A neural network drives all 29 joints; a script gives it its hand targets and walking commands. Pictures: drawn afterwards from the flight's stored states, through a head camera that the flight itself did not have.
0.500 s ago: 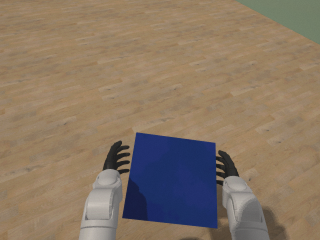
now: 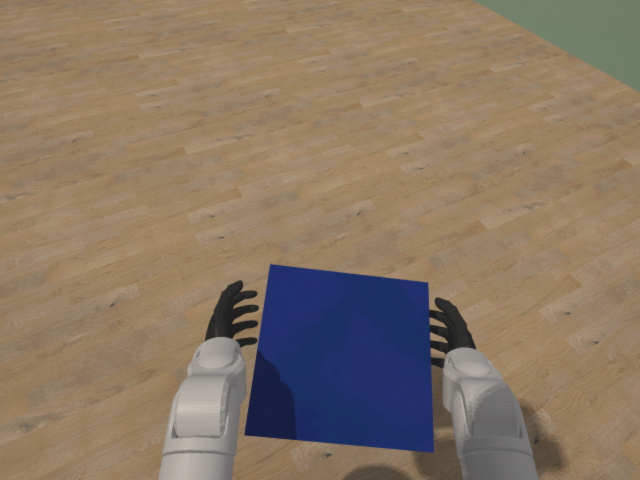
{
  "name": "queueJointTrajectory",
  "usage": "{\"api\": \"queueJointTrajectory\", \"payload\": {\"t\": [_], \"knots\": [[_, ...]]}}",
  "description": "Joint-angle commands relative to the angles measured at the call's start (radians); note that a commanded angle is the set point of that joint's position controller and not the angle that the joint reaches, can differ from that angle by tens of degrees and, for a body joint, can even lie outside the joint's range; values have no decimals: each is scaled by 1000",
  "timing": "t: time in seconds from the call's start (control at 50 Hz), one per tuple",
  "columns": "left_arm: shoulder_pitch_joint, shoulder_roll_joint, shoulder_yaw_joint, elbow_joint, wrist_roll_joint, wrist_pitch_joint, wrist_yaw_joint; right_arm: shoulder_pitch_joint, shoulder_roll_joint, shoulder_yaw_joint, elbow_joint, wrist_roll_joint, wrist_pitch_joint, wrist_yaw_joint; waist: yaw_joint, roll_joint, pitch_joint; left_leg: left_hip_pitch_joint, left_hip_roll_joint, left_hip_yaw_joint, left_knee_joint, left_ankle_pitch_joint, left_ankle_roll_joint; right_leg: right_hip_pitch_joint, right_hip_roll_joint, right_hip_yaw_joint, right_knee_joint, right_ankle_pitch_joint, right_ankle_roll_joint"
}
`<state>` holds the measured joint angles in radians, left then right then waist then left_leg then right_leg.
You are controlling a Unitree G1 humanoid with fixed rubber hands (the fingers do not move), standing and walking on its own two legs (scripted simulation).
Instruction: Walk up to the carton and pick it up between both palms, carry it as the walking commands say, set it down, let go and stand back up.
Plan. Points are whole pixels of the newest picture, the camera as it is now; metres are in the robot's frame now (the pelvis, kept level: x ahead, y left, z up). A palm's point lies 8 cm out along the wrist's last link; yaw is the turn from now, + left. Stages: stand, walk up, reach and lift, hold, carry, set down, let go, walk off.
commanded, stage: carry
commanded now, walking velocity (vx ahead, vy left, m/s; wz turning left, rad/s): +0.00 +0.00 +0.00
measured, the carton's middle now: (332, 364) +0.31 +0.03 -0.10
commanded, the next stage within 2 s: none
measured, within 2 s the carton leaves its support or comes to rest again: neither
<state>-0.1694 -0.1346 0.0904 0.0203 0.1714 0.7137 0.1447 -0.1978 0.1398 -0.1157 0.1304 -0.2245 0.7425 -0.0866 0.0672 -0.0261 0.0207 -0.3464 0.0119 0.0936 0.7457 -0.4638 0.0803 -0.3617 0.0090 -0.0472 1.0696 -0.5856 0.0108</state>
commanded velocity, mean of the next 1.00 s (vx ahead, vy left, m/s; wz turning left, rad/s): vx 0.00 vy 0.00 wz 0.00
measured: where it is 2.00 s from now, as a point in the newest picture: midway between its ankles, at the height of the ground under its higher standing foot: (257, 294)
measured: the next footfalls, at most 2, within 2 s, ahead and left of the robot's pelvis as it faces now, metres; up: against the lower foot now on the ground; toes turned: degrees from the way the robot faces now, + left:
right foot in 0.20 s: +0.20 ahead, -0.05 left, +0.00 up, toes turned -4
left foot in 0.42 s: +0.26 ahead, +0.15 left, +0.00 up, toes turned +6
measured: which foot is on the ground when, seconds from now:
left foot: down 0.00-0.22, up 0.24-0.40, down 0.42-0.74, up 0.76-0.84, down 0.86-1.00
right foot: up 0.00-0.18, down 0.20-0.44, up 0.46-0.66, down 0.68-0.88, up 0.90-1.00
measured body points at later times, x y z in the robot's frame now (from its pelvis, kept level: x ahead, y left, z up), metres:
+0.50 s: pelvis +0.25 +0.07 +0.00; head +0.27 +0.11 +0.45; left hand +0.53 +0.25 +0.01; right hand +0.56 -0.05 +0.02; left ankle +0.22 +0.14 -0.72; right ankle +0.16 -0.04 -0.69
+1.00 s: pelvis +0.46 +0.16 -0.01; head +0.48 +0.18 +0.44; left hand +0.76 +0.31 +0.01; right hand +0.75 +0.01 +0.01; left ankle +0.35 +0.18 -0.71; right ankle +0.37 +0.03 -0.66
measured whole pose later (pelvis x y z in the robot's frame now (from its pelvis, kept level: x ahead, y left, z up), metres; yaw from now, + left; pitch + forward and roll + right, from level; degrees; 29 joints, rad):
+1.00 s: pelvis +0.46 +0.16 -0.01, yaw -1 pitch +2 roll -4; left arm -0.14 -0.13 0.08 0.05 0.19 0.73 0.10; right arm -0.17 0.14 -0.12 0.13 -0.21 0.77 -0.09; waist 0.03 0.02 -0.03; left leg -0.19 0.01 0.16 0.71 -0.57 0.11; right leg -0.39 0.01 -0.09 1.06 -0.54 -0.03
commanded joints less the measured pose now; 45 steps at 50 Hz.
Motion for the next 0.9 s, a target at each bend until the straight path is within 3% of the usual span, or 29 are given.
{"api": "queueJointTrajectory", "payload": {"t": [0.0,0.06,0.12,0.16,0.18,0.2,0.22,0.28,0.32,0.36,0.38,0.4,0.42,0.44,0.46,0.5,0.56,0.6,0.62,0.64,0.66,0.68,0.72,0.74,0.76,0.82,0.84,0.86,0.88], "knots": [[-391,-1006,-717,-15,-334,-14,-359,-424,897,604,-250,282,-77,267,-109,138,-390,726,261,-357,-171,1740,58,-506,27,-8,200,-41,-26],[-444,-1028,-721,-104,-360,-32,-363,-505,945,703,-331,341,-79,272,-111,61,-466,781,221,-295,-161,1587,54,-513,8,-44,33,53,-41],[-304,-990,-631,12,-284,15,-337,-521,878,695,-351,357,-51,267,-85,198,-403,551,133,-139,-165,1668,14,-229,102,-142,-324,277,-58],[-382,-988,-611,-55,-286,-7,-335,-555,903,719,-327,380,-51,282,-65,148,-482,378,133,-109,-76,1545,-47,85,68,-121,-428,553,-104],[-326,-988,-592,-24,-281,-13,-341,-506,885,709,-333,361,-60,279,-47,40,-580,239,97,-58,87,1246,-62,332,-31,-7,-488,927,-150],[-260,-963,-562,-5,-232,-17,-331,-485,870,693,-272,360,-59,293,-1,-107,-634,-23,-4,-16,453,730,-143,625,-251,217,-427,1692,-308],[-302,-1002,-570,-5,-236,-21,-322,-555,883,720,-354,381,-58,299,-12,-341,-609,-216,-109,-76,599,-117,-156,713,-399,412,-431,2074,-424],[-330,-1002,-546,44,-215,-31,-319,-613,866,705,-304,387,-64,302,-19,-100,-400,-379,-10,-152,532,-196,-87,522,-360,396,-545,1529,-334],[-463,-1033,-618,-80,-253,-47,-318,-551,899,684,-259,374,-71,308,-22,-18,-421,-368,47,-157,196,-191,-78,544,-323,307,-503,1394,-242],[-502,-1009,-662,-129,-277,-45,-323,-432,891,594,-191,318,-72,297,-35,2,-485,-91,1,-63,-187,64,-72,456,-265,151,-479,1334,-158],[-516,-998,-656,-107,-277,-43,-317,-388,910,560,-115,302,-75,292,-56,4,-455,16,-37,-9,-328,241,-76,416,-212,68,-395,1341,-113],[-473,-954,-638,-86,-278,-35,-327,-411,877,545,-165,280,-75,283,-73,19,-573,261,61,-65,-297,648,-29,288,-173,5,-319,979,-47],[-491,-960,-659,-46,-280,-30,-341,-438,858,532,-172,263,-93,276,-81,252,-565,357,197,-194,-172,1273,69,137,-90,-29,-202,596,-2],[-593,-952,-701,-114,-311,-46,-354,-376,873,533,-128,247,-94,274,-87,281,-517,415,281,-261,-138,1661,155,0,9,-49,-99,168,10],[-551,-940,-690,-83,-311,-34,-357,-340,860,527,-119,220,-75,265,-101,251,-489,506,324,-296,-155,1775,175,-144,39,-32,-26,-26,8],[-463,-948,-683,4,-299,-10,-354,-308,842,519,-97,209,-59,256,-93,185,-350,532,252,-269,-160,1754,68,-293,22,-49,-150,-13,-2],[-427,-983,-686,23,-296,-27,-358,-420,875,590,-187,279,-83,267,-95,260,-402,696,212,-228,-123,1872,8,-351,50,-90,-169,55,-35],[-386,-995,-670,3,-305,-19,-357,-529,884,662,-311,315,-84,264,-85,104,-439,518,181,-191,-140,1567,8,-144,20,-73,-329,201,-42],[-476,-977,-666,-87,-304,-28,-350,-530,918,685,-263,328,-71,274,-84,114,-429,392,176,-182,-145,1564,16,-19,31,-98,-402,264,-44],[-344,-994,-595,94,-249,-9,-351,-533,888,671,-235,313,-67,277,-75,116,-410,370,182,-144,-127,1561,-18,11,29,-109,-408,339,-51],[-365,-1000,-606,35,-248,-14,-340,-496,896,656,-210,323,-66,284,-63,170,-475,323,171,-140,-79,1548,-49,129,-6,-60,-424,519,-80],[-359,-1002,-594,64,-241,-16,-339,-546,865,667,-289,329,-77,282,-47,40,-516,160,126,-91,77,1379,-87,365,-71,13,-408,941,-142],[-406,-970,-558,13,-224,-39,-333,-598,874,700,-266,373,-74,299,-11,-299,-535,-238,-34,-26,460,291,-163,703,-318,263,-391,1834,-337],[-297,-1030,-576,94,-236,-27,-335,-654,885,743,-358,393,-79,295,-24,-357,-477,-366,-53,-50,366,-197,-116,747,-359,297,-432,1963,-328],[-299,-1039,-555,95,-233,-18,-328,-678,900,754,-366,413,-74,296,-28,-264,-398,-344,-17,-54,176,-216,-105,654,-333,262,-458,1809,-244],[-439,-1009,-578,-55,-253,-32,-314,-534,912,661,-242,367,-51,294,-55,-85,-458,-49,-8,0,-238,92,-62,500,-230,74,-369,1476,-125],[-478,-995,-617,-64,-274,-33,-318,-456,911,611,-190,334,-62,295,-94,62,-548,308,87,-75,-217,839,-24,258,-170,-15,-171,1114,-55],[-552,-968,-652,-96,-296,-34,-334,-452,911,563,-119,308,-66,286,-92,328,-491,422,198,-190,-168,1538,31,53,-68,-73,-95,521,-11],[-585,-972,-655,-69,-299,-35,-338,-517,890,574,-166,314,-80,279,-94,402,-406,592,251,-261,-151,1986,71,-217,52,-108,25,32,-13]]}}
